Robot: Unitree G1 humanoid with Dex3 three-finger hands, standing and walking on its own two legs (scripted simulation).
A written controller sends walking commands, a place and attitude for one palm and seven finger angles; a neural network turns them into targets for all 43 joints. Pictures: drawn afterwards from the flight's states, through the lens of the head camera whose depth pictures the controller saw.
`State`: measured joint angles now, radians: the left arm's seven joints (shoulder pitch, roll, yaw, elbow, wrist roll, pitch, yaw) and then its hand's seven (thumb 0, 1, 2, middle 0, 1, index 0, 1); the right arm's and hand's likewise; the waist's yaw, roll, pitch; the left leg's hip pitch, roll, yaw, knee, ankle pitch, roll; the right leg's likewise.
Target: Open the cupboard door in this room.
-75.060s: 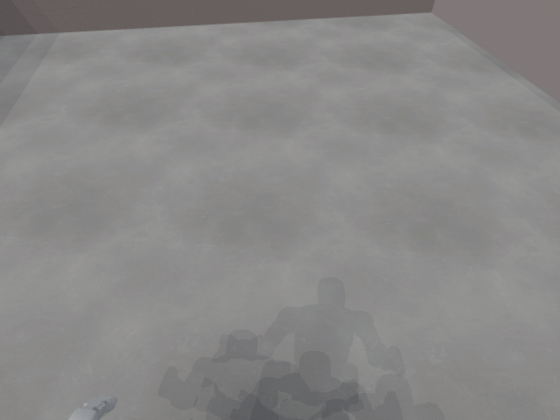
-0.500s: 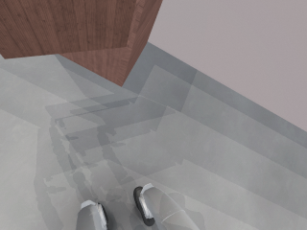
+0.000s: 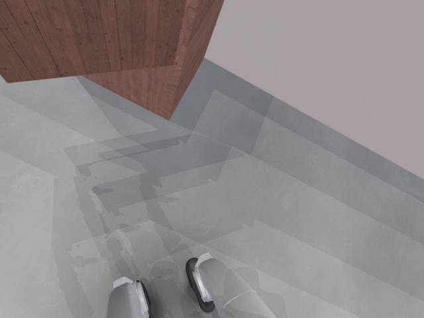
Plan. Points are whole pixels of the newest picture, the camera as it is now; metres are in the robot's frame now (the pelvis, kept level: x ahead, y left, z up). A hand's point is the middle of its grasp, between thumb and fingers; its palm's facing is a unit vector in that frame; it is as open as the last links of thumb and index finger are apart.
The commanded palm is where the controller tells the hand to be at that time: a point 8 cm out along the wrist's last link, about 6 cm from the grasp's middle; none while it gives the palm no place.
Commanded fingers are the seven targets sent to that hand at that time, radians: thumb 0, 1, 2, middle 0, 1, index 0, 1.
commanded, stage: close the thumb around the handle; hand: left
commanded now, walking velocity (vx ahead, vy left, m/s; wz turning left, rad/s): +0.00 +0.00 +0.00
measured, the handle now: out of the picture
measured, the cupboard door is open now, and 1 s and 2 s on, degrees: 42 41 75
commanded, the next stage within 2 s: pull the door open along its arc in 0.70 s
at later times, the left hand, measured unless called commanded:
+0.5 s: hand out of the picture +0.66 +0.20 +0.15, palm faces +0.04 -1.00 +0.02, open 7.5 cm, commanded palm +0.68 +0.19 +0.14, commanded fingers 0.00 0.90 0.90 -0.40 -1.35 -0.40 -1.35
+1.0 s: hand out of the picture +0.66 +0.19 +0.15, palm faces +0.04 -1.00 +0.00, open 5.4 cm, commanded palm +0.65 +0.18 +0.14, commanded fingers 0.00 0.90 0.90 -0.40 -1.35 -0.40 -1.35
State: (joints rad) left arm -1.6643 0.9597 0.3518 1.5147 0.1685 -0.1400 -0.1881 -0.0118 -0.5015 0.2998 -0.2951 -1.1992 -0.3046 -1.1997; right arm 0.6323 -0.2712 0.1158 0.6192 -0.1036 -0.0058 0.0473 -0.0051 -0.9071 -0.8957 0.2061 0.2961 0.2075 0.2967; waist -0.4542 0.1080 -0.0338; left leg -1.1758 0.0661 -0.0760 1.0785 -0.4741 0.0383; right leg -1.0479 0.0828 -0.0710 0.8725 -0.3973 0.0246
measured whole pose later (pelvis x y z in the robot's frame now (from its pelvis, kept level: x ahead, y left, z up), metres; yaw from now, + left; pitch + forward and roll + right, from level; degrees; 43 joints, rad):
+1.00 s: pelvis +0.00 +0.00 +0.00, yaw +0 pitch +33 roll -9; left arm -1.66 0.96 0.36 1.48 0.17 -0.13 -0.19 0.00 0.77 0.83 -0.36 -1.35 -0.39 -1.35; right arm 0.64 -0.26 0.12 0.61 -0.10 0.00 0.05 -0.01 -0.91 -0.90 0.21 0.30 0.21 0.30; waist -0.45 0.11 -0.03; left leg -1.18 0.06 -0.07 1.08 -0.48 0.04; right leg -1.06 0.08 -0.06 0.88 -0.40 0.03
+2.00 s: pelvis -0.02 -0.05 +0.03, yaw +4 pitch +15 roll -1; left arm -0.82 0.06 0.25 0.95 0.05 -0.27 0.58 -0.04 0.73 0.80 -0.36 -1.35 -0.38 -1.35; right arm 0.37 -0.22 -0.03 0.71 -0.07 -0.08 0.07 0.00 -0.91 -0.90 0.20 0.30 0.20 0.30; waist -0.13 0.05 -0.14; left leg -0.74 0.04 -0.04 0.87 -0.38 -0.02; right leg -0.70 0.05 -0.04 0.83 -0.39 -0.03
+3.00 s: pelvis -0.01 -0.03 +0.03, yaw +6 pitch +15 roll -2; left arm -0.83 -0.01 0.10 0.96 0.06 -0.32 0.61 -0.01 -0.49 0.30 -0.46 -0.89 -0.39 -0.94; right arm 0.34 -0.20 -0.04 0.76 -0.09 -0.08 0.06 0.00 -0.91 -0.90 0.20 0.30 0.20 0.30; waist -0.09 0.04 -0.13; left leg -0.74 0.00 -0.04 0.88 -0.40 0.00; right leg -0.68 0.02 -0.04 0.83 -0.41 -0.01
